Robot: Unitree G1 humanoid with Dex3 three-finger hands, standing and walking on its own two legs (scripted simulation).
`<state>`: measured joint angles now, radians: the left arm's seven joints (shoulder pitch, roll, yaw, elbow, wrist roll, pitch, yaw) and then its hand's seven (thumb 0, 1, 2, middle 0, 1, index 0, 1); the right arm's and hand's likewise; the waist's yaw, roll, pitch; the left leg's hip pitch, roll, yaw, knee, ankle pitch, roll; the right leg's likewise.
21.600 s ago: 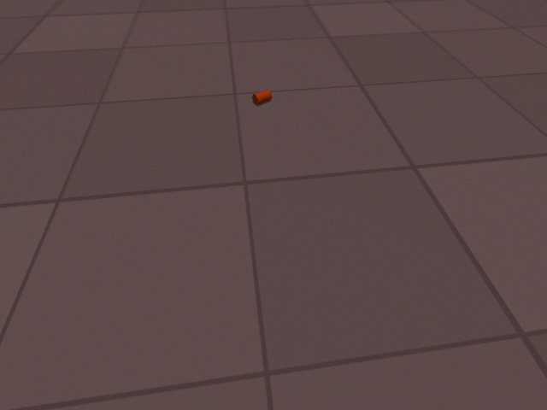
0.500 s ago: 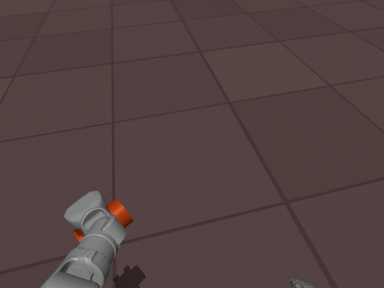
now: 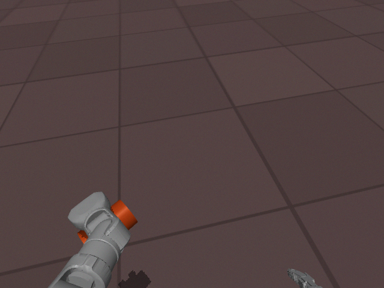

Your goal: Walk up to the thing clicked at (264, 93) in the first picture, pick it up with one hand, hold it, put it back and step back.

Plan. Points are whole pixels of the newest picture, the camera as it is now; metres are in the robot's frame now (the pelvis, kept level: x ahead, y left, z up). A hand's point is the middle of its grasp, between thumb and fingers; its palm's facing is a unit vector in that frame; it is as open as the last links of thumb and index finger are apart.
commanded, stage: hold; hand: left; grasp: from above
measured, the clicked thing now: (108, 227) +0.31 +0.23 -0.08
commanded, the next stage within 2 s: crouch in 0.86 s
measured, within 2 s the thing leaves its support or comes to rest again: neither
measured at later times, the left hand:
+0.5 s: hand (99, 233) +0.28 +0.23 -0.04, palm faces -0.28 -0.36 -0.89, open 10.1 cm
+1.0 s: hand (102, 232) +0.28 +0.23 -0.05, palm faces -0.28 -0.36 -0.89, open 10.0 cm
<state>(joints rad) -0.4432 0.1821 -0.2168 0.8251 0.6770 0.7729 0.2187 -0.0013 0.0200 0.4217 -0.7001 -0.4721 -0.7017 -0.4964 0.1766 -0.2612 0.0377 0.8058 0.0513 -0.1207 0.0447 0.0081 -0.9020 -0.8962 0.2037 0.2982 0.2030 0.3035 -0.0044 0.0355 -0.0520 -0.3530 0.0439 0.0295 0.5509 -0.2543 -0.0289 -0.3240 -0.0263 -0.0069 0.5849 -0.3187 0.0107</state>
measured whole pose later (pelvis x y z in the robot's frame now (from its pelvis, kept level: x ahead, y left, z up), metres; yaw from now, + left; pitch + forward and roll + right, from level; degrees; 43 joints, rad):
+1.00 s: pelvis -0.01 +0.00 +0.00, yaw +0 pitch +2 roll +0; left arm -0.42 0.17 -0.25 0.76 0.68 0.84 0.20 0.00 0.03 0.35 -0.75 -0.42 -0.75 -0.45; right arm 0.15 -0.25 0.05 0.81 0.05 -0.14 0.03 0.01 -0.90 -0.90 0.20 0.30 0.20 0.30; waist 0.01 0.04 -0.04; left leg -0.35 0.04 0.02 0.56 -0.25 -0.03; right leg -0.31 -0.03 -0.01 0.59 -0.32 0.01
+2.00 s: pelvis -0.08 +0.01 -0.26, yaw -4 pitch +36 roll -4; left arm -0.97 0.41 0.18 1.49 0.70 0.44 0.60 0.00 0.05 0.31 -0.78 -0.37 -0.79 -0.36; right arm 0.13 -0.21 0.02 0.90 -0.11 -0.18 0.14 0.00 -0.88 -0.89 0.21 0.30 0.21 0.30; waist -0.21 0.06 -0.19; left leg -1.86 0.09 -0.08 1.83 -0.60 -0.03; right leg -1.79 0.02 -0.03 1.81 -0.65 0.01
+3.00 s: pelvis -0.09 +0.01 -0.43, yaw -7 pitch +34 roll -5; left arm -1.16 0.62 0.30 1.66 0.85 0.35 0.57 0.01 0.08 0.19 -0.83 -0.32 -0.85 -0.31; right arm 0.17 -0.28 0.06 0.90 -0.18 -0.27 0.26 0.00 -0.92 -0.90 0.20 0.30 0.20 0.30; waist -0.28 0.04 -0.04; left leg -2.33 0.08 -0.14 2.35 -0.63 -0.03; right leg -2.24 0.05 -0.04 2.33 -0.69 0.04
